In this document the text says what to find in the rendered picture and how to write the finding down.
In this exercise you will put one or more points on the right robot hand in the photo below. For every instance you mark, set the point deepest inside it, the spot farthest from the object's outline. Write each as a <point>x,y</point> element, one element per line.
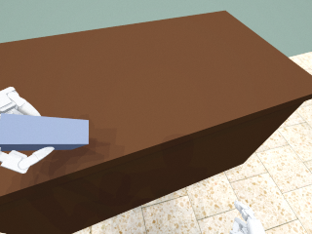
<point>252,225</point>

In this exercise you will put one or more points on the table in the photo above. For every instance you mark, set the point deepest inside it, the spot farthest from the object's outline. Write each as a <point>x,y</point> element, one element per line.
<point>170,102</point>

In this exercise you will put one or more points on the left robot hand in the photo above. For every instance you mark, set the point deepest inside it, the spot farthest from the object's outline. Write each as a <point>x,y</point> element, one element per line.
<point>12,103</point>

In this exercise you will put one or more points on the sponge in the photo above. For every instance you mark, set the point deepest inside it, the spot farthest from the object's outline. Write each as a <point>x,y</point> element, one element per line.
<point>31,133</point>

